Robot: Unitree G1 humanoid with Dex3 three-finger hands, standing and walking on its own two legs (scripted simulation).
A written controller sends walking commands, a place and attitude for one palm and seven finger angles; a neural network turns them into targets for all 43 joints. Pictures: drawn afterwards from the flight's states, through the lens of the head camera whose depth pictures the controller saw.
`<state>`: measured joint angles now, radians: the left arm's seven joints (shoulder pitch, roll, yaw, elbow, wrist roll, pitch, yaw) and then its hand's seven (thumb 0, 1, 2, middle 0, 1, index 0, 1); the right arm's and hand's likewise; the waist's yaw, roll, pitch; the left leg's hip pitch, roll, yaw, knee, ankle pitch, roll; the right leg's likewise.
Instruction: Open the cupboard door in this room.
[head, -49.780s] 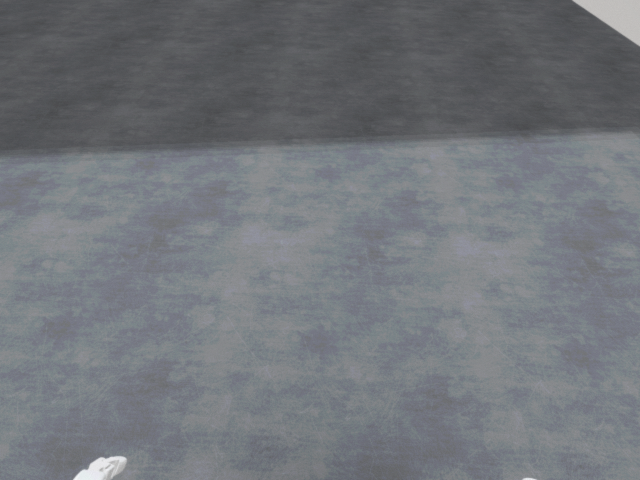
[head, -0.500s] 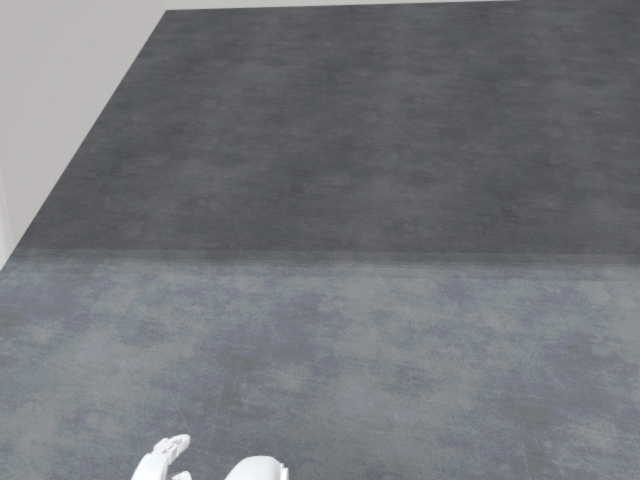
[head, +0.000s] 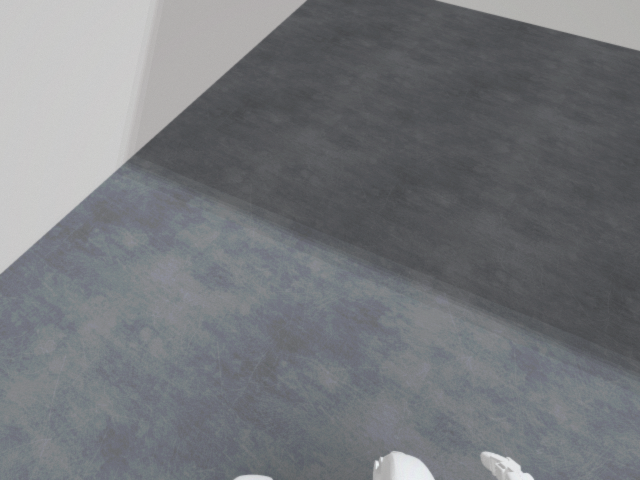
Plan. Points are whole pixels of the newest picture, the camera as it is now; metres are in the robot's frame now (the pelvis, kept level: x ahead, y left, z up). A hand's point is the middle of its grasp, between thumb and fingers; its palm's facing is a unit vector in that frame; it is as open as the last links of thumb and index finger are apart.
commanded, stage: turn to face it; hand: left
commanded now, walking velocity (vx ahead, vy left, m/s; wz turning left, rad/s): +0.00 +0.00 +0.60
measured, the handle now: out of the picture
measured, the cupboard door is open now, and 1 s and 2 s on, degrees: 41 41 41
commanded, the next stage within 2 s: none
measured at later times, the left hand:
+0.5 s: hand out of the picture +0.04 +0.15 -0.15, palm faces +0.33 -0.91 -0.25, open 7.3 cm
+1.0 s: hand out of the picture +0.04 +0.19 -0.15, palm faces +0.56 -0.79 -0.26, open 7.4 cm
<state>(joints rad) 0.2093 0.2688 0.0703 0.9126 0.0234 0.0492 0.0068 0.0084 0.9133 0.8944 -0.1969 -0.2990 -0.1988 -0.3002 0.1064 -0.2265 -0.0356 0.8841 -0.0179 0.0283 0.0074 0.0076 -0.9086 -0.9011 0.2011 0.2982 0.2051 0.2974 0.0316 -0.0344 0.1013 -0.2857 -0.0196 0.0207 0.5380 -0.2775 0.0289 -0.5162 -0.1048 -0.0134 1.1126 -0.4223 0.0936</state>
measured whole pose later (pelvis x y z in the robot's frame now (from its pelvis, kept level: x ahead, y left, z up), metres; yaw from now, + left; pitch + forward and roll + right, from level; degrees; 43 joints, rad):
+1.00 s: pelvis +0.06 -0.05 +0.00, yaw +35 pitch +2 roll +0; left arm 0.13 0.22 0.06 0.87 0.01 0.03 0.00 0.01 0.91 0.89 -0.20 -0.30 -0.20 -0.30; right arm 0.18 -0.21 -0.06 0.93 -0.02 0.04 0.00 0.01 -0.91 -0.90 0.20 0.30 0.21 0.30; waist -0.02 0.01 0.09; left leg -0.29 -0.03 -0.07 0.53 -0.28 0.00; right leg -0.39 -0.04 -0.02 0.74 -0.39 0.08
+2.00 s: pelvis +0.16 -0.03 +0.00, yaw +73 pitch +1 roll +2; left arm 0.18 0.16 0.03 0.86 0.02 0.00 0.02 0.00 0.91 0.89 -0.20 -0.30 -0.20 -0.30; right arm 0.16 -0.25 -0.09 0.96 -0.02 0.08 0.02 0.01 -0.91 -0.90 0.20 0.30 0.20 0.30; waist -0.03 0.04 0.10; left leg -0.50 -0.03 -0.03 1.19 -0.43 -0.05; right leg -0.25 -0.08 -0.15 0.55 -0.31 -0.03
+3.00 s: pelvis +0.19 +0.01 +0.01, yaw +104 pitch +0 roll +3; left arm 0.25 0.17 0.04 0.94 0.03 -0.02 0.02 0.00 0.92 0.89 -0.20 -0.30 -0.21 -0.30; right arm 0.16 -0.22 -0.07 1.01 -0.01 0.07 0.01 0.01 -0.91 -0.90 0.20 0.30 0.20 0.30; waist 0.00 -0.01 0.09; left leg -0.40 0.01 -0.01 0.96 -0.45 -0.06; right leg -0.20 -0.10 -0.19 0.48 -0.27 -0.03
